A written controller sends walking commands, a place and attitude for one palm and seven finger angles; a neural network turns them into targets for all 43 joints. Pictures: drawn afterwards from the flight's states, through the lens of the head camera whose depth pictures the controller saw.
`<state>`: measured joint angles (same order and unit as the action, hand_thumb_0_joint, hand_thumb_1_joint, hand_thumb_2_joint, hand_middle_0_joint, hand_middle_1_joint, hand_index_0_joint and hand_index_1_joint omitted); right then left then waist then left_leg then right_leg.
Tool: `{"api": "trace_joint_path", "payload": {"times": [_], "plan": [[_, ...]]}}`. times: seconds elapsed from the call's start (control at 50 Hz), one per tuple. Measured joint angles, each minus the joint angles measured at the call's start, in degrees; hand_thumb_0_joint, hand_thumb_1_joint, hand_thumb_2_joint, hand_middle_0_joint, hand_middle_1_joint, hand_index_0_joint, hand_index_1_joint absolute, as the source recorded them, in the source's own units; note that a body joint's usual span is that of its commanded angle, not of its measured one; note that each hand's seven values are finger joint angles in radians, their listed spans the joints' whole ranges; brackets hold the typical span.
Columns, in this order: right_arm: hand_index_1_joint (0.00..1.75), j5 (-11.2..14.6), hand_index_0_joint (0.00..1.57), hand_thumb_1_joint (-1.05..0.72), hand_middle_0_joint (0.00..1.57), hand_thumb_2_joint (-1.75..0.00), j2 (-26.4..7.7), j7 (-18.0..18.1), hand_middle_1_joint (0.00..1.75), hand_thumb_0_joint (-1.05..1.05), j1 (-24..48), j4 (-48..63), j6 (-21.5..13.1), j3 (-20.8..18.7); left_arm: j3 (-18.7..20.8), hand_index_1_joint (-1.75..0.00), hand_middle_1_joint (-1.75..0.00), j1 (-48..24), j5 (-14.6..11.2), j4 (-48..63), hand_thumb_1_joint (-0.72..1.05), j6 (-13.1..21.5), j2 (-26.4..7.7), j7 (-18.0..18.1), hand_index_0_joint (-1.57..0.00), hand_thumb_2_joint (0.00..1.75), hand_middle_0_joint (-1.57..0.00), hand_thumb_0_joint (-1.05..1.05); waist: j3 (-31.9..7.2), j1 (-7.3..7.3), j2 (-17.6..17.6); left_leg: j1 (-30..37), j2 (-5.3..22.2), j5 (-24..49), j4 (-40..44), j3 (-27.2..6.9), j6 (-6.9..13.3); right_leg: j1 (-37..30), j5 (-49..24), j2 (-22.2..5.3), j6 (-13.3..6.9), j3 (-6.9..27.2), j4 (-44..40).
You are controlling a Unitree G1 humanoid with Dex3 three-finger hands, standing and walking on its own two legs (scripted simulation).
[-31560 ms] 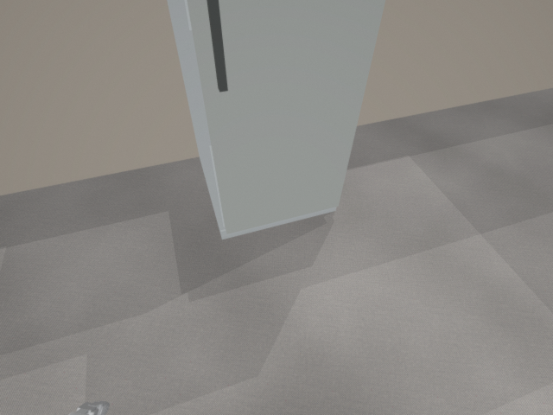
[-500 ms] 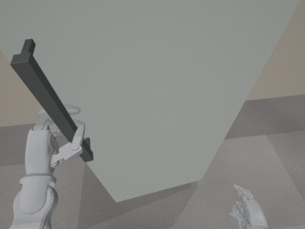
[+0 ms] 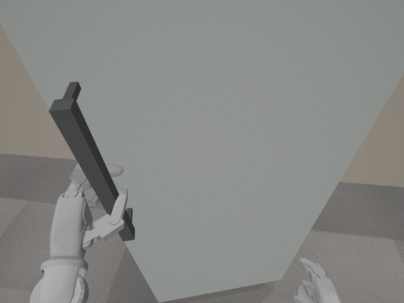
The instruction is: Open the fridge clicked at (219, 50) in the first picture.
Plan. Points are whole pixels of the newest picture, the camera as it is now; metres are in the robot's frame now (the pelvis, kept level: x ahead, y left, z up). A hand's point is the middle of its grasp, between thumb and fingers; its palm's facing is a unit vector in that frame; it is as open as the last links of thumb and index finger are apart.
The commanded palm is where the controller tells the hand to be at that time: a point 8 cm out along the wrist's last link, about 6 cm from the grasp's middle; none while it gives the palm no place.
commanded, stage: walk backward, drawing the door open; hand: left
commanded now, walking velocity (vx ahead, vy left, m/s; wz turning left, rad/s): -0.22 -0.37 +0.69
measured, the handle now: (107, 177) +0.27 +0.16 +0.18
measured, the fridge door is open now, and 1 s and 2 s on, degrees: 17 54 72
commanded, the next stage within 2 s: stop walking and hold the door back in 1.28 s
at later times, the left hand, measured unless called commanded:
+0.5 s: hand out of the picture +0.10 +0.07 +0.15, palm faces +0.48 -0.83 -0.29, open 6.8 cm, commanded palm +0.05 +0.11 +0.15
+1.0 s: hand out of the picture -0.01 -0.05 +0.15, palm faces +0.81 -0.48 -0.32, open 6.8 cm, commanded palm -0.07 -0.05 +0.15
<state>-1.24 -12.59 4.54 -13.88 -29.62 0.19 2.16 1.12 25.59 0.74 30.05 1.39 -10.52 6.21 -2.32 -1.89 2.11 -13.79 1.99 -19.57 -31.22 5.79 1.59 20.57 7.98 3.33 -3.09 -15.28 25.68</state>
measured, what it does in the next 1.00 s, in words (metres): steps to the right, turning left: right foot, then left foot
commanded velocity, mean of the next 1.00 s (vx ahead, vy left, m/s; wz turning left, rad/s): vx -0.20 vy -0.34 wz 0.73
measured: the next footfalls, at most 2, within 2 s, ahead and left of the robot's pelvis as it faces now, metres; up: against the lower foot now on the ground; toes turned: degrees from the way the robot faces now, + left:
right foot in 0.24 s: +0.09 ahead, -0.19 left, +0.00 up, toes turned +9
left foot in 0.50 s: -0.05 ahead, -0.04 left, +0.00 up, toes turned +26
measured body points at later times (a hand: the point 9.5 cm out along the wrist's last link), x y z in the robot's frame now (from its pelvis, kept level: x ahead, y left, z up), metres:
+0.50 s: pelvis -0.05 -0.16 -0.01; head -0.04 -0.16 +0.44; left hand +0.07 +0.11 +0.16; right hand +0.19 -0.32 -0.09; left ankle -0.09 -0.06 -0.73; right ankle +0.05 -0.20 -0.73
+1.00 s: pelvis -0.05 -0.37 +0.00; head -0.04 -0.35 +0.45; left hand -0.05 -0.03 +0.17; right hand +0.24 -0.46 -0.08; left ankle -0.10 -0.31 -0.68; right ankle +0.05 -0.40 -0.73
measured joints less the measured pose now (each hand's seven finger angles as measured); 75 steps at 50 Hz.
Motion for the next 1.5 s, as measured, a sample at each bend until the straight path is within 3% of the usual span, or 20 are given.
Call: {"api": "trace_joint_path", "payload": {"times": [0.04, 0.1, 0.24, 0.32, 0.4, 0.46, 0.5, 0.54, 0.62, 0.74, 0.82, 0.88, 0.92, 1.04, 1.1, 1.16, 1.32, 1.38, 1.42, 1.5], "plan": [[0.3, -0.5, 0.2, -0.91, 0.2, -0.9, 0.6, -0.1, 0.3, 0.02, 0.1, 0.5, -0.6, -1.3, -0.4, -1.35, -1.39, -0.1, 0.2, 0.5, 0.63, 1.4, -1.6, 0.4, -0.25, 0.74, -0.44, -0.07, 1.4, -0.64, -1.2, -0.9, -0.4, 4.5, 0.2, -1.7, -0.5, 5.0, 8.4, -0.1, 4.3, 4.4, 13.0], [0.3, -1.0, 0.2, -0.91, 0.2, -0.9, 1.7, -0.2, 0.3, 0.02, -0.9, -0.8, -2.1, -2.2, -1.0, -1.35, -1.39, 0.5, 1.0, 0.0, 0.62, 1.5, -2.9, 0.2, -0.25, 0.73, -0.45, -0.07, 2.4, -1.56, -0.9, -0.1, 0.0, 6.5, 2.1, -6.3, -2.8, 7.2, 13.5, 0.3, 5.8, 10.8, 26.6], [0.3, -0.2, 0.2, -0.91, 0.2, -0.9, 3.6, -1.5, 0.3, 0.02, 0.0, -3.0, -6.0, -1.5, 2.2, -1.37, -1.38, 3.1, -0.1, 1.5, 0.62, 2.6, -3.5, 0.7, -0.25, 0.76, -0.44, -0.07, 2.8, 0.64, -0.2, -2.3, 3.0, 9.6, 4.3, -12.0, -7.2, -3.0, 10.7, -3.9, 7.1, 15.6, 6.5], [0.3, 0.8, 0.21, -0.9, 0.2, -0.9, 2.9, -1.6, 0.3, 0.02, 3.7, -4.1, -5.6, -2.4, 5.4, -1.36, -1.39, 1.5, -1.2, 0.9, 0.62, 2.8, -3.2, 0.8, -0.22, 0.79, -0.45, -0.08, 4.9, 0.97, 1.8, -8.4, 3.6, 1.9, -5.5, -13.3, -4.1, -1.7, 1.9, -2.8, 2.3, 11.6, 5.2], [0.3, 0.4, 0.2, -0.91, 0.2, -0.9, 1.7, -0.2, 0.3, 0.02, 4.3, -6.0, -5.2, -3.8, 5.2, -1.36, -1.39, -0.9, -0.7, -0.3, 0.62, 2.2, -2.7, -0.6, -0.22, 0.78, -0.44, -0.08, 5.1, 1.5, 0.3, -13.7, 0.7, -7.9, -26.7, -5.4, -2.9, -0.8, 2.6, -4.9, -0.2, 8.2, 5.5], [0.3, -0.1, 0.2, -0.91, 0.2, -0.9, 1.4, 0.9, 0.3, 0.02, 2.8, -4.8, -5.7, -3.5, 5.1, -1.36, -1.39, -1.7, -0.5, 0.3, 0.61, 2.0, -2.9, -2.0, -0.23, 0.78, -0.44, -0.08, 4.9, 0.98, -0.9, -9.1, 0.3, -7.0, -19.5, 0.1, -2.7, -0.3, 2.2, -5.8, -1.0, 4.9, 5.6], [0.3, -0.5, 0.2, -0.91, 0.2, -0.9, 0.7, 1.3, 0.3, 0.02, 1.1, -2.1, -6.9, -3.2, 5.3, -1.36, -1.39, -1.8, -1.0, 2.2, 0.6, 2.1, -3.2, -2.2, -0.23, 0.78, -0.45, -0.08, 4.1, 0.75, 0.4, -4.1, 1.1, -0.8, -7.0, -0.7, -1.3, 3.4, 5.6, -4.7, 0.0, 3.1, 10.8], [0.3, -1.3, 0.2, -0.91, 0.2, -0.9, 2.5, 1.4, 0.3, 0.02, 1.6, -2.8, -7.8, -3.4, 6.3, -1.36, -1.39, -4.1, -0.5, 1.2, 0.59, 3.9, -4.8, -1.9, -0.23, 0.78, -0.45, -0.1, 6.3, 0.41, -1.8, -4.7, 0.5, -0.1, -7.3, -2.6, -0.5, 7.7, 13.1, -3.7, 3.8, 8.6, 22.7], [0.3, -1.8, 0.2, -0.91, 0.2, -0.9, 4.9, -0.2, 0.3, 0.02, 1.4, -5.5, -8.0, -2.2, 7.8, -1.36, -1.39, -6.5, 0.9, -2.2, 0.59, 4.0, -5.5, -1.6, -0.23, 0.79, -0.45, -0.09, 9.3, 0.25, -2.1, -2.3, 2.3, 6.4, -1.3, -7.9, -4.5, 11.1, 14.4, -1.5, 7.1, 13.9, 35.9], [0.3, -0.2, 0.21, -0.9, 0.2, -0.89, 5.0, -0.9, 0.3, 0.02, -0.5, -6.1, -8.2, -1.6, 10.3, -1.34, -1.39, -6.2, -1.2, -5.1, 0.62, 2.4, -6.4, -0.4, -0.21, 0.8, -0.46, -0.08, 7.5, 0.27, 1.8, -4.4, 7.0, 10.2, 3.6, -15.0, -5.7, 0.2, 13.9, -2.3, 7.5, 14.8, 15.9], [0.3, 0.3, 0.21, -0.9, 0.2, -0.89, 3.7, -1.0, 0.3, 0.02, 2.3, -8.0, -8.0, -2.6, 14.3, -1.31, -1.4, -7.7, -1.9, -5.4, 0.62, 1.5, -6.7, 0.3, -0.19, 0.81, -0.46, -0.09, 7.7, 0.97, 0.9, -13.8, 5.1, -3.7, -14.9, -15.1, -4.3, -3.1, 5.7, -3.1, 4.0, 13.1, 8.7], [0.3, 0.4, 0.21, -0.9, 0.2, -0.89, 1.8, -0.2, 0.3, 0.02, 4.0, -9.9, -7.3, -4.3, 14.4, -1.32, -1.4, -8.2, -1.9, -6.6, 0.62, 1.8, -5.8, -0.4, -0.2, 0.81, -0.46, -0.09, 8.9, 1.11, -0.1, -18.6, 1.1, -9.1, -36.8, -9.0, -4.2, -3.3, 6.8, -4.6, 1.7, 10.9, 9.8], [0.3, 0.3, 0.21, -0.91, 0.2, -0.9, 1.1, 0.6, 0.3, 0.02, 3.8, -9.3, -7.0, -4.8, 14.1, -1.33, -1.4, -8.0, -1.9, -6.8, 0.62, 2.2, -5.7, -0.9, -0.21, 0.8, -0.46, -0.08, 9.3, 0.97, -1.3, -17.3, -0.1, -10.6, -39.1, -3.8, -4.4, -4.5, 6.1, -5.6, 0.9, 9.1, 8.2], [0.3, -0.3, 0.2, -0.91, 0.2, -0.9, -0.1, 1.9, 0.3, 0.02, 0.7, -3.9, -8.0, -4.1, 12.7, -1.35, -1.4, -6.9, -2.2, -2.4, 0.6, 2.3, -7.1, -1.9, -0.24, 0.81, -0.46, -0.08, 6.7, 0.85, -3.9, -4.3, -0.3, -6.7, -11.8, 3.0, -2.8, -1.3, 5.1, -5.8, -1.1, 2.5, 8.5], [0.3, -1.1, 0.2, -0.91, 0.2, -0.9, 1.1, 1.7, 0.3, 0.02, 1.8, -3.4, -9.2, -4.4, 13.4, -1.36, -1.4, -8.6, -2.2, -2.1, 0.59, 4.5, -8.1, -1.9, -0.24, 0.81, -0.46, -0.09, 8.8, 1.11, -5.1, -3.3, 0.1, 1.2, -8.1, 0.6, 0.1, 5.7, 15.8, -3.9, 4.0, 8.2, 24.7], [0.3, -1.1, 0.2, -0.91, 0.2, -0.9, 3.4, 0.3, 0.3, 0.02, 2.5, -5.5, -9.0, -3.3, 13.8, -1.37, -1.4, -9.5, -0.7, -3.7, 0.59, 4.5, -8.3, -2.5, -0.25, 0.81, -0.46, -0.08, 10.5, 0.7, -5.1, -1.8, 1.3, 3.7, -4.4, -3.3, -1.0, 9.2, 15.3, -1.9, 6.7, 13.0, 35.6], [0.3, 0.4, 0.21, -0.9, 0.2, -0.89, 5.3, -1.6, 0.3, 0.02, -0.1, -5.9, -8.5, -1.2, 13.9, -1.37, -1.4, -8.7, -1.9, -7.3, 0.62, 2.8, -8.4, -1.3, -0.25, 0.79, -0.46, -0.05, 8.2, 1.11, 0.8, -3.3, 7.3, 11.6, 4.8, -13.6, -5.2, 0.1, 14.1, -2.6, 7.8, 14.9, 17.7], [0.3, 0.6, 0.21, -0.9, 0.2, -0.89, 6.0, -1.8, 0.3, 0.02, -0.5, -5.7, -8.6, -1.0, 16.7, -1.35, -1.4, -7.9, -3.1, -6.8, 0.62, 1.8, -11.0, -0.5, -0.23, 0.8, -0.46, -0.07, 5.7, 1.6, -1.7, -8.5, 5.7, 6.6, -0.3, -14.8, -5.1, -8.7, 12.1, -4.3, 6.3, 14.4, 2.8], [0.3, 0.4, 0.21, -0.9, 0.21, -0.89, 4.3, -1.6, 0.3, 0.02, 2.1, -7.0, -8.5, -1.5, 18.4, -1.34, -1.4, -9.3, -2.8, -7.3, 0.61, 2.6, -9.9, -0.2, -0.22, 0.8, -0.46, -0.08, 6.8, 2.2, -1.2, -15.0, 4.5, -3.6, -15.6, -14.1, -4.7, -6.6, 4.4, -4.4, 5.1, 13.9, 4.4], [0.3, 1.2, 0.21, -0.9, 0.2, -0.89, 0.3, 0.1, 0.3, 0.02, 3.7, -10.6, -7.2, -3.6, 15.1, -1.35, -1.4, -15.1, -2.2, -15.3, 0.59, 5.3, -8.3, -0.7, -0.28, 0.81, -0.46, -0.09, 7.8, 3.25, -0.5, -20.0, -0.5, -6.8, -39.8, -8.0, -4.8, -7.2, 8.3, -6.7, 5.0, 11.1, 7.2]]}}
